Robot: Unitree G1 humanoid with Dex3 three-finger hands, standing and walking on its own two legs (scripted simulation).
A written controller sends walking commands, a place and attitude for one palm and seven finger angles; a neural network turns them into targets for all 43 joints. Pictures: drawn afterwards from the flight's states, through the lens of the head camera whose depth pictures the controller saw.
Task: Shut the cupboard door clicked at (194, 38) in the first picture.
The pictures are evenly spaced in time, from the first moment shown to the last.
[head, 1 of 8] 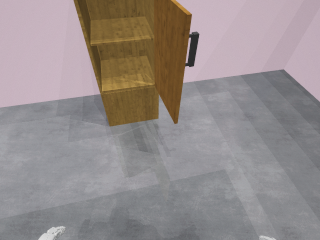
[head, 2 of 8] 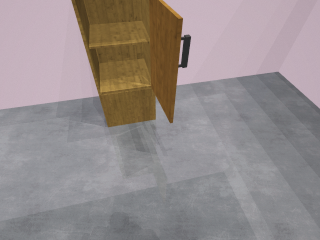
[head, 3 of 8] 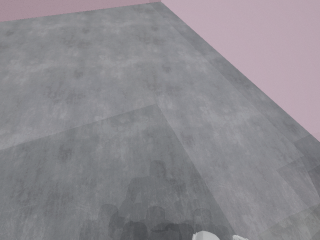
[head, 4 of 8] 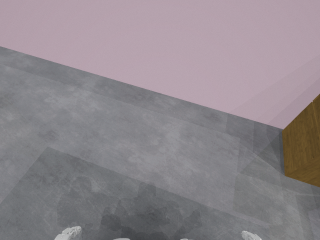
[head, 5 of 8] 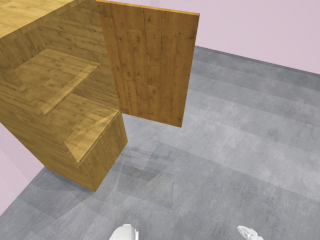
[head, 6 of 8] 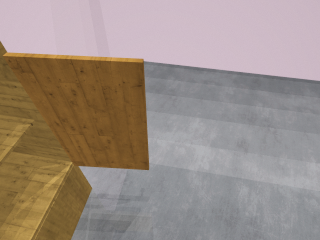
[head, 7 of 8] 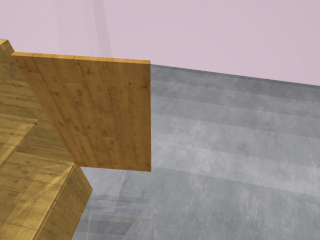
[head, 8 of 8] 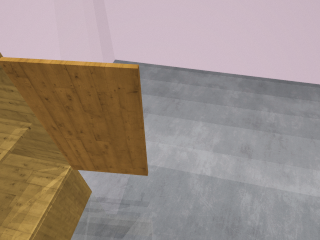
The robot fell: no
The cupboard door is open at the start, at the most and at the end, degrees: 97 97 97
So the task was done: no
